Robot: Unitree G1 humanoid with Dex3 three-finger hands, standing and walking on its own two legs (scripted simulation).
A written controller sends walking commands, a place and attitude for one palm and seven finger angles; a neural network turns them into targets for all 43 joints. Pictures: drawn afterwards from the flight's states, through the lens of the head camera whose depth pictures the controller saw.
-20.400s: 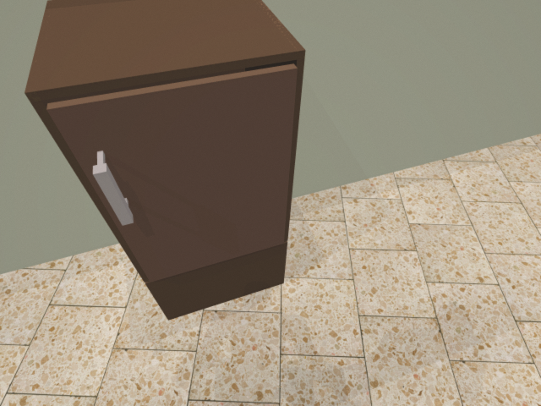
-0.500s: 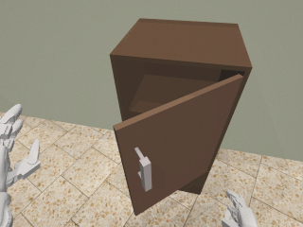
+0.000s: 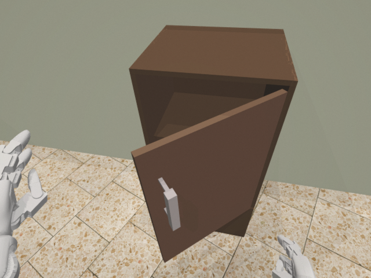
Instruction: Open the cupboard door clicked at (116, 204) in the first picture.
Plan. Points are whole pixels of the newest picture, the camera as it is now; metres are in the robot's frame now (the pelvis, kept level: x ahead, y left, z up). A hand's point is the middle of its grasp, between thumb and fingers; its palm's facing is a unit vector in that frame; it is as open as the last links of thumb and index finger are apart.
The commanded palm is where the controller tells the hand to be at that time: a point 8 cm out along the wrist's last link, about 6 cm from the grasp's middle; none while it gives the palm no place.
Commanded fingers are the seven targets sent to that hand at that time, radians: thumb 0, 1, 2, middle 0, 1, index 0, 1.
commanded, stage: step back with the hand held close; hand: left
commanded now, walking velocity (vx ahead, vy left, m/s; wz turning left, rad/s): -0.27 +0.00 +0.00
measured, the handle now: (168, 204) +0.29 +0.09 -0.01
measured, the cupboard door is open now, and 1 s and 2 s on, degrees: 43 43 43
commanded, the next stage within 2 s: stop stepping back and stand still in 1.02 s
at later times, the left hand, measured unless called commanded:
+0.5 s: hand (9, 222) +0.14 +0.29 +0.16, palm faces +0.41 -0.76 -0.50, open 7.4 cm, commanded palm +0.09 +0.32 +0.17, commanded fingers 0.00 0.90 0.90 -0.20 -0.30 -0.20 -0.30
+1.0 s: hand out of the picture +0.03 +0.30 +0.15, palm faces +0.48 -0.74 -0.46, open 7.4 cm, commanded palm -0.04 +0.34 +0.17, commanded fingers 0.00 0.90 0.90 -0.20 -0.30 -0.20 -0.30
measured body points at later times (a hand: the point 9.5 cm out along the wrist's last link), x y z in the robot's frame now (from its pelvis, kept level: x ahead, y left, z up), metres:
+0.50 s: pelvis -0.06 +0.03 -0.01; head -0.06 +0.03 +0.44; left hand +0.11 +0.33 +0.19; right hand +0.11 -0.22 -0.08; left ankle -0.03 +0.12 -0.74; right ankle +0.01 -0.10 -0.74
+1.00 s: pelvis -0.15 +0.03 -0.02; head -0.13 +0.05 +0.43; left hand +0.00 +0.34 +0.18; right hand +0.04 -0.20 -0.09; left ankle -0.10 +0.13 -0.73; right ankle -0.06 -0.10 -0.74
